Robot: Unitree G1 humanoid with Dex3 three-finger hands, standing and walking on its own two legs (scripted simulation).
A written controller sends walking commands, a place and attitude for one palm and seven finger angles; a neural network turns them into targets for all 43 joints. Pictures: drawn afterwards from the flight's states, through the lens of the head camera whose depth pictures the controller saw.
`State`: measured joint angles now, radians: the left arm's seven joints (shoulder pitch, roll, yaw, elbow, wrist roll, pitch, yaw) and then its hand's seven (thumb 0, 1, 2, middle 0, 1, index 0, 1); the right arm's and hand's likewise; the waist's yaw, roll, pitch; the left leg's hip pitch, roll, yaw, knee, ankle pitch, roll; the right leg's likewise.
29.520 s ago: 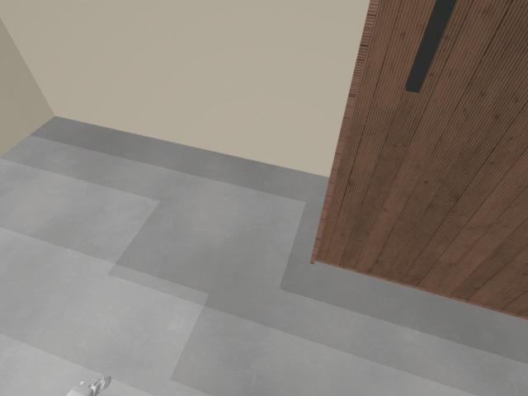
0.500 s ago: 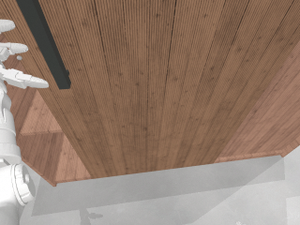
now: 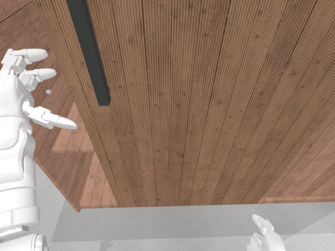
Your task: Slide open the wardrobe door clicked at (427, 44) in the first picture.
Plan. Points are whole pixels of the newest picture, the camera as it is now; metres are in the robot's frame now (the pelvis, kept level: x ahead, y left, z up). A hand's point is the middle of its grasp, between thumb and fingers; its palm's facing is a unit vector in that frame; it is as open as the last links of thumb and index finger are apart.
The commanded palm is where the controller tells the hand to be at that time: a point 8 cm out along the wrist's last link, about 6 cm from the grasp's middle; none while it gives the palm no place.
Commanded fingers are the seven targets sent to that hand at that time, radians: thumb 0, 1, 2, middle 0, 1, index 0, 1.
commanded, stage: slip the hand off the handle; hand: left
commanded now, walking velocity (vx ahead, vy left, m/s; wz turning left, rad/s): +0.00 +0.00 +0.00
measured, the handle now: (93, 47) +0.47 +0.22 +0.27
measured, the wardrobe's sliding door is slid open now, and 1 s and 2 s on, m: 0.24 0.24 0.24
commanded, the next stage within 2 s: draw the hand back to the body in 0.18 s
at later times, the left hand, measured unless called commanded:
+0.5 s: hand (52, 115) +0.29 +0.25 +0.22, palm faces +0.13 -0.99 -0.06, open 14.7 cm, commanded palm +0.24 +0.30 +0.22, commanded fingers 0.00 -0.55 0.20 -0.25 -1.15 -0.25 -1.15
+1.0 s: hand (36, 149) +0.23 +0.26 +0.20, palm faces +0.46 -0.86 -0.23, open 13.6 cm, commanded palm +0.18 +0.28 +0.20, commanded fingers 0.00 0.03 0.48 -0.23 -0.81 -0.23 -0.81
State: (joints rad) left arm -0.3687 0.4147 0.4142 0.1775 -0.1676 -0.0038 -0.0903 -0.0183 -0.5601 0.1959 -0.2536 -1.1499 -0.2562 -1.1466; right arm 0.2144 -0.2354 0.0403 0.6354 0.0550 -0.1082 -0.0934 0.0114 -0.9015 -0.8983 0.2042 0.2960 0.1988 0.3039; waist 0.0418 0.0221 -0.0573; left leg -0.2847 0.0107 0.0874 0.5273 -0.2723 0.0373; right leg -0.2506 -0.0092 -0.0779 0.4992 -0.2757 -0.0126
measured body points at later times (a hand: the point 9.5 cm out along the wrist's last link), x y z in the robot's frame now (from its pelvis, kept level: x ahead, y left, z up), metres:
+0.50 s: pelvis +0.00 -0.01 +0.00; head -0.04 -0.03 +0.45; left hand +0.28 +0.30 +0.22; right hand +0.20 -0.23 -0.07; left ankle +0.00 +0.09 -0.74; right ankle -0.01 -0.11 -0.74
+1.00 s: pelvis -0.02 -0.02 +0.01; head -0.04 -0.04 +0.45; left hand +0.20 +0.30 +0.21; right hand +0.19 -0.23 -0.07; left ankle +0.00 +0.09 -0.74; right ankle -0.01 -0.11 -0.74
